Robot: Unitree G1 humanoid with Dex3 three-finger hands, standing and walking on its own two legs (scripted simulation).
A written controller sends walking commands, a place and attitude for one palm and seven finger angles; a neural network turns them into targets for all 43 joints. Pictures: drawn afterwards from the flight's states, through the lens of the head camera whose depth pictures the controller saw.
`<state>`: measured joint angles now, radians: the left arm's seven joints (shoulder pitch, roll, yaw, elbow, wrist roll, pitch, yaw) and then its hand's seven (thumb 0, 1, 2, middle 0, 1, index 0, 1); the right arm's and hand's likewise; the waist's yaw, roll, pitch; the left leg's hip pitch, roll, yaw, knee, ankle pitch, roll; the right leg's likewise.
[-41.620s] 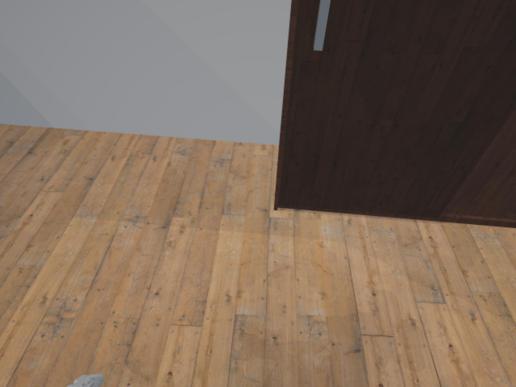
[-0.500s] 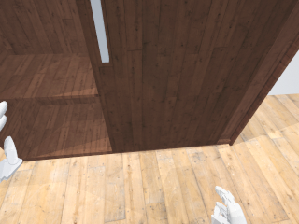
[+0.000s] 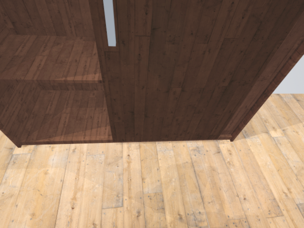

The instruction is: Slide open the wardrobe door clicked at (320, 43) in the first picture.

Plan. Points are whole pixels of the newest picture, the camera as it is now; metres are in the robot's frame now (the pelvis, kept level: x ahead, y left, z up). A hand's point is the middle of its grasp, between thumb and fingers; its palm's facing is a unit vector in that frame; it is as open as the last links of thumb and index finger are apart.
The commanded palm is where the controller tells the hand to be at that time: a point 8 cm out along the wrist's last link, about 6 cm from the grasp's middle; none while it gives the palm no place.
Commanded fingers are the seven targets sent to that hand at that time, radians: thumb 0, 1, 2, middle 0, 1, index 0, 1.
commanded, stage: let the arm hang, fingers relaxed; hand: left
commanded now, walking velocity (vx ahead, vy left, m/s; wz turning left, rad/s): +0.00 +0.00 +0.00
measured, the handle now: out of the picture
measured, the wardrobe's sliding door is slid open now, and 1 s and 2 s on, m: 0.65 0.65 0.65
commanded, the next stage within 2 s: look to check the result in 0.74 s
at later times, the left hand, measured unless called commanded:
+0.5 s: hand out of the picture +0.09 +0.26 -0.14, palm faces -0.03 -0.94 -0.35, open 7.4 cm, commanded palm none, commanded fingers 0.00 0.90 0.90 -0.20 -0.30 -0.20 -0.30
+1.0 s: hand out of the picture +0.12 +0.24 -0.14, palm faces -0.05 -0.95 -0.31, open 7.4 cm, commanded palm none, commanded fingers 0.00 0.90 0.90 -0.20 -0.30 -0.20 -0.30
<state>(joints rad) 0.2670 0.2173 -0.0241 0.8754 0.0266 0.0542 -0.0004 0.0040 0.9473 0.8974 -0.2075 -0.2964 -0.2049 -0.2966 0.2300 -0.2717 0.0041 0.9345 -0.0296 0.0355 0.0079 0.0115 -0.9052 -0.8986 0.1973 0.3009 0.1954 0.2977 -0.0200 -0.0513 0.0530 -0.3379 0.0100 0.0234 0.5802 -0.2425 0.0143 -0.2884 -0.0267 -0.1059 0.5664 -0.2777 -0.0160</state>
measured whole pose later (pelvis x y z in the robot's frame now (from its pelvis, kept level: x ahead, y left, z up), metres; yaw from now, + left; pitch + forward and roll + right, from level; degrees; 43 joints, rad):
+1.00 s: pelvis +0.05 +0.00 +0.02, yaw -1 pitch -1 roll +0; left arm 0.12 0.32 0.00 1.13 0.02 -0.01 -0.01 0.00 0.90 0.90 -0.20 -0.30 -0.20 -0.30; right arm 0.10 -0.34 0.01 1.12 -0.02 -0.01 0.00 0.01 -0.90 -0.90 0.20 0.30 0.20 0.30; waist 0.00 0.00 0.03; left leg -0.12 0.00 0.05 0.31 -0.17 0.01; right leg -0.09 -0.02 -0.08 0.30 -0.20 -0.01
